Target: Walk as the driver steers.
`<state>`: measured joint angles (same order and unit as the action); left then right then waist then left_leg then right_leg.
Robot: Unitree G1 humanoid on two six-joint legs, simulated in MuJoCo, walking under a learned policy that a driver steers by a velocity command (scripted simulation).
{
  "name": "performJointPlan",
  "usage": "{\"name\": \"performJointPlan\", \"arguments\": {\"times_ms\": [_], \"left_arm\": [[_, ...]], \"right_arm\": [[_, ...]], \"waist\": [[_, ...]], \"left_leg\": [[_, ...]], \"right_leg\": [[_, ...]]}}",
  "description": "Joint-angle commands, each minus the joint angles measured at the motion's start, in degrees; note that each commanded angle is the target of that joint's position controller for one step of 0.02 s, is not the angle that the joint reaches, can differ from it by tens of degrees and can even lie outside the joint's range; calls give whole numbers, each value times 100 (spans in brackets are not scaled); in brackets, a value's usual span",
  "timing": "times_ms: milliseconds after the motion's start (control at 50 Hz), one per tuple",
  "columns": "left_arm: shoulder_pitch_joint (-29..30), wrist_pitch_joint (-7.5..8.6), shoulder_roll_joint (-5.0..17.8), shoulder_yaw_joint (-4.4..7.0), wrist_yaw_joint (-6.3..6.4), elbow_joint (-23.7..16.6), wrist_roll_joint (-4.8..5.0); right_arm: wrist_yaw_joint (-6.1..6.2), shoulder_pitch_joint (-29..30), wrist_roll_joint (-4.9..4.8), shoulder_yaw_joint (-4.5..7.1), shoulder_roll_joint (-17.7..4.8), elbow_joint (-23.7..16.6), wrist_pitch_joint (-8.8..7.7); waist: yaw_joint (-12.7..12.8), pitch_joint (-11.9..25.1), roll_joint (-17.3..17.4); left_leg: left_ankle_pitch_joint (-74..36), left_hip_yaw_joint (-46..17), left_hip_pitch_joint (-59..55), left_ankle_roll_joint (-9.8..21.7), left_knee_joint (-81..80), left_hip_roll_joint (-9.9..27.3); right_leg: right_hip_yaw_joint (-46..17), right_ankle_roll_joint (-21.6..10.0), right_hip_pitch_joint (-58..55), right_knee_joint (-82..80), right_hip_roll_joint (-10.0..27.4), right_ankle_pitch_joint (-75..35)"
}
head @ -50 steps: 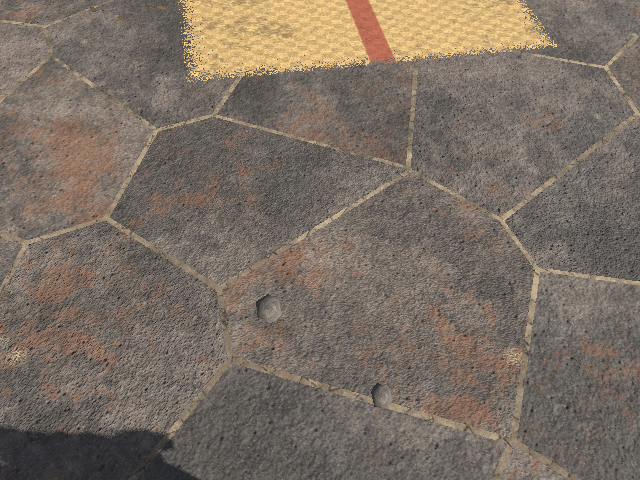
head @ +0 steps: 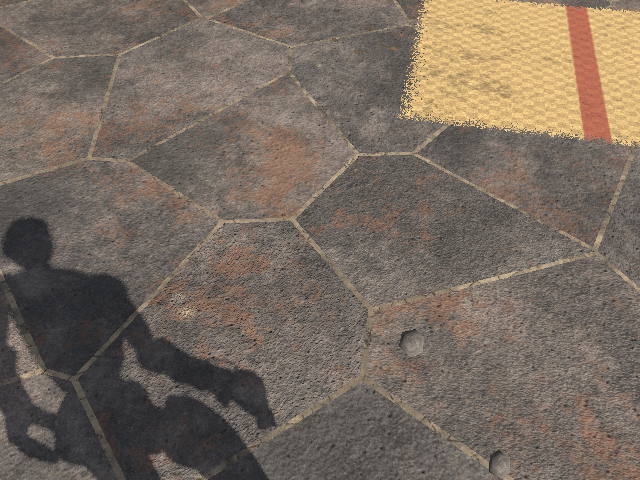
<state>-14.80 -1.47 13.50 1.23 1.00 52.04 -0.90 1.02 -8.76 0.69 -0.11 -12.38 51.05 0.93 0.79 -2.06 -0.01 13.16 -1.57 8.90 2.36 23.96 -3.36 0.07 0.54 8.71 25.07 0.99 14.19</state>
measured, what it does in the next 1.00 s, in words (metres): walks ahead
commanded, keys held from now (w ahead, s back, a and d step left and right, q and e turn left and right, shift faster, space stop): no key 0.34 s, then w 0.50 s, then w+e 0.16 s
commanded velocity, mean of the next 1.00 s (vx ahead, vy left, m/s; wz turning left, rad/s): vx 0.22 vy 0.00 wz -0.02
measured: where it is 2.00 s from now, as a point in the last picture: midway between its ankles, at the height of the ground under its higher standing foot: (368, 434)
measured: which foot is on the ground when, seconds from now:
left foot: down 0.00-1.00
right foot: down 0.00-0.62, up 0.64-1.00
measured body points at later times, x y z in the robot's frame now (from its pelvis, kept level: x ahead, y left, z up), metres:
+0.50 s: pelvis +0.01 -0.01 +0.00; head +0.00 -0.01 +0.45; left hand +0.01 +0.24 -0.15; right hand +0.01 -0.26 -0.15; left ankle -0.01 +0.09 -0.73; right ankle -0.01 -0.12 -0.74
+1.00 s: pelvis +0.20 +0.01 -0.01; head +0.24 +0.01 +0.43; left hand +0.40 +0.22 -0.14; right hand +0.07 -0.20 -0.15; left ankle +0.02 +0.09 -0.74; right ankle +0.35 -0.08 -0.72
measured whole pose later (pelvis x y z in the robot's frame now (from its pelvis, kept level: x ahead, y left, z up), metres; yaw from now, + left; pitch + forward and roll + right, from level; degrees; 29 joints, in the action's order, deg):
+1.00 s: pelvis +0.20 +0.01 -0.01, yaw -2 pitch +2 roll +0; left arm 0.2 1.8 11.5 1.4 -2.1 52.0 -1.2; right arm 1.4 -29.3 1.3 0.0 -9.2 64.9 -5.9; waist -3.0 -2.8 -0.6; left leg 21.2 3.4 -10.8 3.4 9.0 -3.0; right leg 7.2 -5.5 34.0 37.2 0.1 6.9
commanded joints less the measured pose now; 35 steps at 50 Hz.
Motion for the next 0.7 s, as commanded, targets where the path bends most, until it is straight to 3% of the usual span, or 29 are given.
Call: {"name": "performJointPlan", "arguments": {"times_ms": [20, 140, 340, 360, 400, 440, 480, 500, 540, 560, 580, 600, 620, 640, 660, 680, 700], "left_arm": [[39, 149, 620, 112, -3, -86, 4], [-30, 170, 539, 79, 60, 269, 19], [-86, 170, 415, 5, 82, 726, 25], [-160, 164, 418, 7, 80, 777, 20], [-243, 102, 624, 98, 69, 791, 8], [-473, 55, 689, 149, 42, 816, 1], [-755, 76, 783, 232, 51, 941, -12], [-739, 112, 746, 244, 40, 934, -26], [-474, 192, 787, 279, 5, 857, -41], [-248, 211, 773, 290, -8, 801, -4], [4, 217, 758, 304, -21, 732, 37], [151, 230, 670, 302, -32, 660, 23], [314, 281, 390, 230, -54, 523, -1], [456, 350, -54, 110, -107, 278, 15], [597, 375, 407, 210, -138, 207, -154], [564, 420, 395, 216, -206, 232, -132], [412, 475, 297, 192, -263, 330, -91]], "right_arm": [[18, -148, -15, 203, -763, 45, -50], [47, -258, -19, 179, -648, 508, -85], [92, -576, -15, 104, -563, 1073, -81], [93, -655, -10, 97, -549, 1122, -76], [82, -699, 20, 150, -649, 1105, -34], [26, -520, 89, 144, -523, 962, -25], [-41, -400, 162, 82, -229, 817, -120], [-68, -339, 159, 103, -307, 754, -181], [-131, -465, 110, 135, -349, 706, -293], [-149, -715, 83, 134, -269, 766, -337], [-139, -1195, 49, 136, -168, 936, -375], [-102, -1693, 40, 172, -202, 1145, -398], [-38, -2232, 103, 247, -492, 1260, -445], [-23, -2870, 85, 389, -1077, 1355, -472], [-17, -2696, 101, 390, -1034, 1388, -431], [-32, -2132, 101, 336, -812, 1181, -462], [-48, -1813, 75, 303, -677, 1054, -527]], "waist": [[-89, -75, -351], [-46, -33, -115], [-64, -110, -9], [-57, 13, -31], [-25, -143, -209], [106, -629, -485], [152, -705, -957], [137, -673, -848], [-54, -553, -734], [-235, -539, -726], [-482, -541, -698], [-665, -581, -452], [-854, -499, 416], [-979, -301, 1719], [-758, -707, 1030], [-434, -909, 537], [-260, -846, 382]], "left_leg": [[-617, -631, -130, 118, -469, 638], [-588, -611, 31, 43, -617, 648], [-585, -578, 85, -13, -654, 677], [-108, -529, 67, 7, -629, 607], [1536, -332, 481, 151, -215, 317], [2170, -202, 1317, 219, 323, 165], [1162, 350, 1625, 136, 1380, 140], [1045, 318, 1614, 135, 1658, 297], [1266, 314, 1336, 189, 1482, 376], [1092, 432, 774, 242, 1024, 309], [702, 600, -118, 294, 404, 160], [642, 579, -905, 301, -47, 13], [1453, -628, -1591, 396, -785, 810], [3200, -3073, -1945, 810, -1899, 2195], [3389, -3521, -1316, 1097, -1972, 2515], [2986, -3070, -988, 1071, -1897, 2315], [2250, -2527, -907, 952, -1919, 2039]], "right_leg": [[-559, -175, 227, -690, 472, -657], [-548, -247, -38, -726, 472, -588], [-557, -305, 16, -769, 442, -483], [-544, -328, -17, -801, 384, 77], [-676, -536, 218, -781, 285, 1966], [-1334, -848, 363, -1141, 638, 3198], [-2305, -1252, 191, -1736, 1430, 3383], [-2443, -1345, 292, -1885, 1591, 3101], [-2098, -1279, 403, -1792, 1465, 2590], [-1730, -1163, 753, -1638, 1247, 2449], [-1351, -1036, 1334, -1328, 977, 2445], [-1039, -926, 1898, -774, 674, 2400], [-481, -734, 2612, 501, 245, 2035], [390, -522, 3516, 2247, -430, 1711], [-26, -620, 3706, 3138, -152, 1548], [-190, -667, 3713, 3460, 96, 985], [-201, -633, 3568, 3503, 225, 539]]}}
